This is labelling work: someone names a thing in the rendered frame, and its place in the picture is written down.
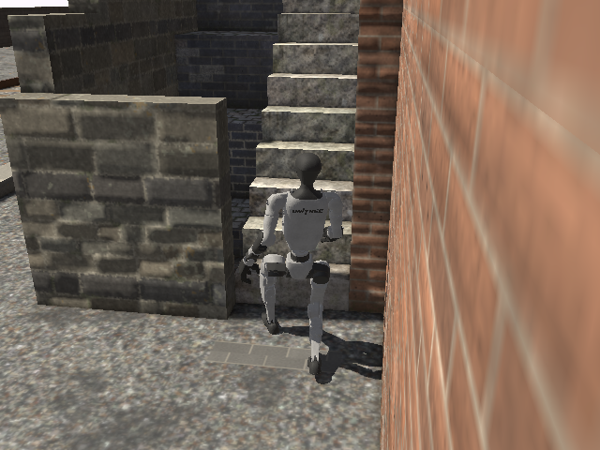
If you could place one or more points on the stairs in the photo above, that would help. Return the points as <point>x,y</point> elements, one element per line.
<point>311,109</point>

